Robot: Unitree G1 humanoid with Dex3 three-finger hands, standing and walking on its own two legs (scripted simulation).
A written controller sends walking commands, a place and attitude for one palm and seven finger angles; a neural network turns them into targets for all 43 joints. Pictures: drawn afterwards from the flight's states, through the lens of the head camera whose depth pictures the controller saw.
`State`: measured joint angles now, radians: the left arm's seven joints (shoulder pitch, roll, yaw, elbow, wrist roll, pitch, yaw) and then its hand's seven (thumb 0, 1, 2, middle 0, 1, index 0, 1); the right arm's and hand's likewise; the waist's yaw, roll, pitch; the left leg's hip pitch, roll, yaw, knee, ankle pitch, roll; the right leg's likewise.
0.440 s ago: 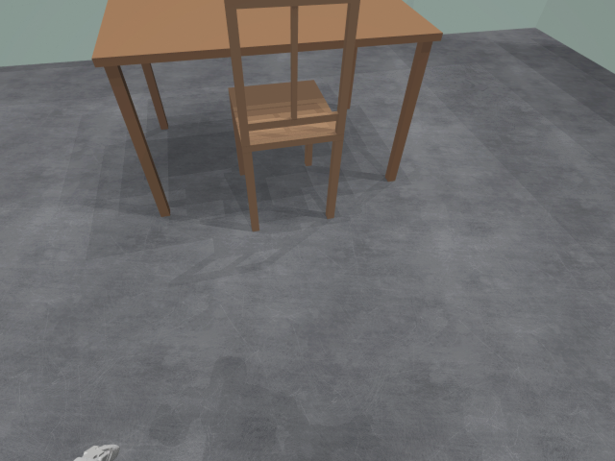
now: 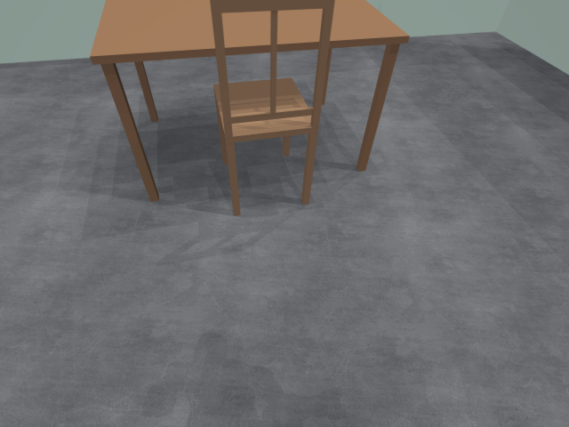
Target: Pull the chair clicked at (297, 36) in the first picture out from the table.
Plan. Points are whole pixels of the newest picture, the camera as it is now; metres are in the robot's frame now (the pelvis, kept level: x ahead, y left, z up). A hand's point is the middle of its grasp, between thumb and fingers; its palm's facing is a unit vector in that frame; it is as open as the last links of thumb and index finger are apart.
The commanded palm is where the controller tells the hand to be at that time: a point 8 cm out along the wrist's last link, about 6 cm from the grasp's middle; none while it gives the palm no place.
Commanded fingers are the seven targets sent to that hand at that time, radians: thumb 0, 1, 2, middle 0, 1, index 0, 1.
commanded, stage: stand and wait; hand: left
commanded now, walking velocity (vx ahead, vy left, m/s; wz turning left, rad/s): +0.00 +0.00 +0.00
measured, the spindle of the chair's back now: (273, 66) +1.21 +0.11 -0.06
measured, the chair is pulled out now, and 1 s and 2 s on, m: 0.00 0.00 0.00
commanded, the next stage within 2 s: look at it before walking up in 0.38 s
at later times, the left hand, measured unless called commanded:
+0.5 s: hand out of the picture +0.07 +0.24 -0.15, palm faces -0.03 -0.94 -0.33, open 7.4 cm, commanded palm none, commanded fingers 0.00 0.90 0.90 -0.20 -0.30 -0.20 -0.30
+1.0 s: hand out of the picture +0.07 +0.23 -0.15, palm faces -0.04 -0.94 -0.33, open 7.4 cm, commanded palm none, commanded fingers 0.00 0.90 0.90 -0.20 -0.30 -0.20 -0.30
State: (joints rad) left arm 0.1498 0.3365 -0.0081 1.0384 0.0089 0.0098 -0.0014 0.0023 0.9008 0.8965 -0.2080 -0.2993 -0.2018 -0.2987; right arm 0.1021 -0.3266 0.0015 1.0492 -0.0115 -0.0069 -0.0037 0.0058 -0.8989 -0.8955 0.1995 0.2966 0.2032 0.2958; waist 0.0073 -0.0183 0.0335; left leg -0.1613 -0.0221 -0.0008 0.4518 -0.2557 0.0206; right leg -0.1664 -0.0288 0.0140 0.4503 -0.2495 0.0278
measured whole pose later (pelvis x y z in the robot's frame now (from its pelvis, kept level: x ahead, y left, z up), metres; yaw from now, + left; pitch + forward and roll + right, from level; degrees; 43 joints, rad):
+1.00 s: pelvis +0.00 -0.01 +0.00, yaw -1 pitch -2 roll +0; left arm 0.14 0.34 -0.01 1.09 0.01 0.00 0.00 0.00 0.90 0.90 -0.21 -0.30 -0.20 -0.30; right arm 0.11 -0.34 0.00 1.11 -0.01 -0.01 0.00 0.01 -0.90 -0.90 0.20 0.30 0.20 0.30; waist 0.00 -0.01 0.04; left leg -0.14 0.00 0.00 0.38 -0.21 0.00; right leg -0.15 -0.01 0.02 0.40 -0.21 0.01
